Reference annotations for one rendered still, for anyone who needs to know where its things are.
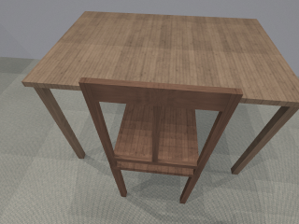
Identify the chair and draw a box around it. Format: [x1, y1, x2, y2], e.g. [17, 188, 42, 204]
[78, 77, 243, 204]

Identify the table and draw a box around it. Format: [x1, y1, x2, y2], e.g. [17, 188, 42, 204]
[21, 11, 299, 175]

